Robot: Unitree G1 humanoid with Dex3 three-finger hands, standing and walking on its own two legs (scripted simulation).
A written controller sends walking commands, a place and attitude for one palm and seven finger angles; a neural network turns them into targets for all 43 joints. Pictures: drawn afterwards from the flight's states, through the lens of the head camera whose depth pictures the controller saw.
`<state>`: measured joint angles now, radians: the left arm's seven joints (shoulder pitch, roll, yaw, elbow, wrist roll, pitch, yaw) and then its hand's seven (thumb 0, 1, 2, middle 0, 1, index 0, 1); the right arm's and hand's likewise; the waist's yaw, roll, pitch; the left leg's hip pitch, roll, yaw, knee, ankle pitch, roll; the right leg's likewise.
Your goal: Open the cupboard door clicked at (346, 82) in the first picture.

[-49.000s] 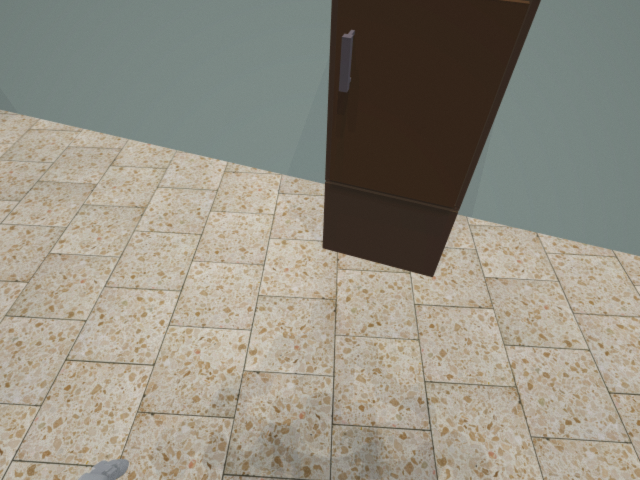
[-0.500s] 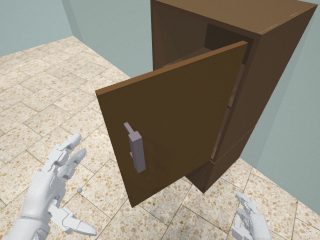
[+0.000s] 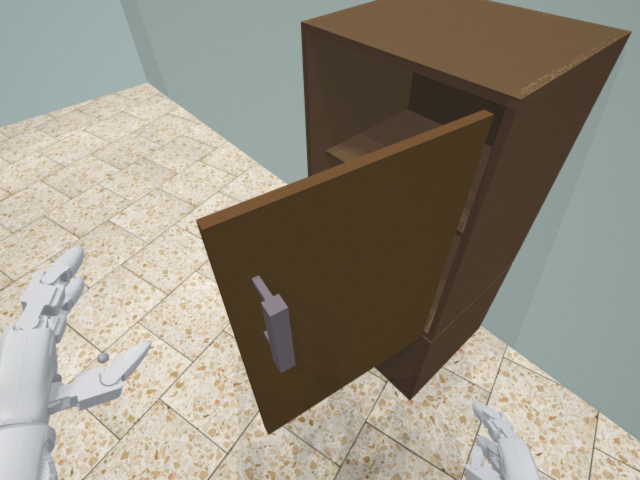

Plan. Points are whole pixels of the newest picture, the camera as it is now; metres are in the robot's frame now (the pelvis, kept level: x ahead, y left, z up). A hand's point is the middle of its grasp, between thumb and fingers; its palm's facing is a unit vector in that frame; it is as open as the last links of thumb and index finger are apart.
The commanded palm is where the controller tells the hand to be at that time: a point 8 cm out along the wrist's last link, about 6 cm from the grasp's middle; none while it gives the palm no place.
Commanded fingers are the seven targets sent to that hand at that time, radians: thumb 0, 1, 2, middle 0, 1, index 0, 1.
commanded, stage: draw the hand back to the body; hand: left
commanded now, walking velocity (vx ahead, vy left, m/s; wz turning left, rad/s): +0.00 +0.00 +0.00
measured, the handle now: (272, 324) +0.29 +0.11 +0.05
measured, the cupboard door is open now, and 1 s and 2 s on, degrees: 81 81 81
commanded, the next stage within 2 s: step back with the hand held close in 0.58 s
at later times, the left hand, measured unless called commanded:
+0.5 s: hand (95, 349) +0.18 +0.25 +0.15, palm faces +0.44 -0.80 -0.40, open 7.5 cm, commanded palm +0.14 +0.28 +0.17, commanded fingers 0.00 0.90 0.90 -0.20 -0.30 -0.20 -0.30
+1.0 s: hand (88, 365) +0.17 +0.24 +0.15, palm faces +0.33 -0.79 -0.51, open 7.4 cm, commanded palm +0.11 +0.29 +0.17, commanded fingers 0.00 0.90 0.90 -0.20 -0.30 -0.20 -0.30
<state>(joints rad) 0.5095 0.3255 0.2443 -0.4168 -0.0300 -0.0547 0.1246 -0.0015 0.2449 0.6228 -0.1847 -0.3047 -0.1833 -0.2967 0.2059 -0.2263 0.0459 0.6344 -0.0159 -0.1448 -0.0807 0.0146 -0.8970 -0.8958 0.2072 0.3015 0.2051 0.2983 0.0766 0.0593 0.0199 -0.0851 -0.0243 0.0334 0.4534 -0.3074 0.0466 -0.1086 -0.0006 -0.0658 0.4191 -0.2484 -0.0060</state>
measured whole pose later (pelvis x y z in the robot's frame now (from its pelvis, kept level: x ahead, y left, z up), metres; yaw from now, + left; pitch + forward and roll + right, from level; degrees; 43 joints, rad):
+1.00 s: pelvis -0.04 -0.01 +0.00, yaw -2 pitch +0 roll -1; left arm 0.55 0.40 0.37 -0.47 -0.04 -0.15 0.11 0.01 0.88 0.90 -0.21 -0.31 -0.21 -0.30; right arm 0.17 -0.25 -0.01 0.59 0.00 -0.04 -0.09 0.01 -0.90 -0.90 0.21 0.30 0.20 0.30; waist 0.01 0.05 0.03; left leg -0.21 -0.01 0.06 0.45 -0.24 0.04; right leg -0.24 0.02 -0.04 0.41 -0.16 -0.02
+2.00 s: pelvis -0.24 -0.01 -0.02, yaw -5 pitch +4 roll -2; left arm 0.51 0.48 0.44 -0.61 -0.07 -0.22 0.13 0.01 0.89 0.90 -0.21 -0.30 -0.21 -0.30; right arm 0.09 -0.15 0.03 0.61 -0.02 -0.13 -0.05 0.01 -0.89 -0.90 0.21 0.30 0.21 0.30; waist 0.03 -0.03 0.03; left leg -0.55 0.07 0.09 0.40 0.02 0.00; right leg -0.08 0.03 -0.04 0.41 -0.39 -0.03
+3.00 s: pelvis -0.32 +0.02 +0.00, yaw -3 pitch -1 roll -1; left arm 0.53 0.40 0.42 -0.45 -0.03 -0.21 0.13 0.01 0.88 0.90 -0.21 -0.31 -0.21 -0.30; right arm 0.20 -0.19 0.02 0.61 -0.01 -0.14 -0.08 0.01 -0.90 -0.90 0.21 0.30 0.21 0.30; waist 0.03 0.00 0.03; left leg -0.27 0.03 0.05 0.47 -0.19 0.01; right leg -0.19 -0.02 -0.04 0.45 -0.24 0.01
